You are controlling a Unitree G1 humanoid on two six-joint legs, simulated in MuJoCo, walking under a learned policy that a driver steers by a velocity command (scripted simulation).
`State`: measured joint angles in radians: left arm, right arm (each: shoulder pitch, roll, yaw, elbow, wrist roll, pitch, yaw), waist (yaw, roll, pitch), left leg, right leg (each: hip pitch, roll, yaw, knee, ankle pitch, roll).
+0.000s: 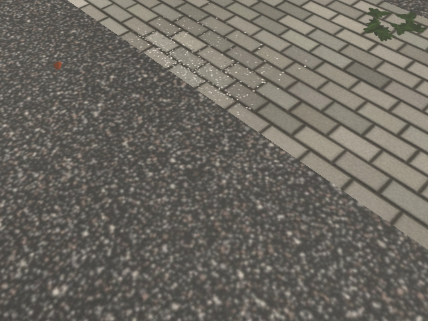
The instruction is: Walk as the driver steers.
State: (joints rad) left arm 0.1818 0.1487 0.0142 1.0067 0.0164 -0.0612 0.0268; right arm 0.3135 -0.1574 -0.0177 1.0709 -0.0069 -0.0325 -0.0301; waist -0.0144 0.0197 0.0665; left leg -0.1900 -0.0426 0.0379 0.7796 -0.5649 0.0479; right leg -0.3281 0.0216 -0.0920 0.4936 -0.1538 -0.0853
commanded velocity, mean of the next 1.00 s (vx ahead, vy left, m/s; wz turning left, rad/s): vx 0.16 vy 0.00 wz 0.00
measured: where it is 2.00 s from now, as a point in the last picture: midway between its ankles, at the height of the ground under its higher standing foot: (227, 256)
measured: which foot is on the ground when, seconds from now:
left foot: up 0.00-0.16, down 0.18-0.84, up 0.86-1.00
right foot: down 0.00-1.00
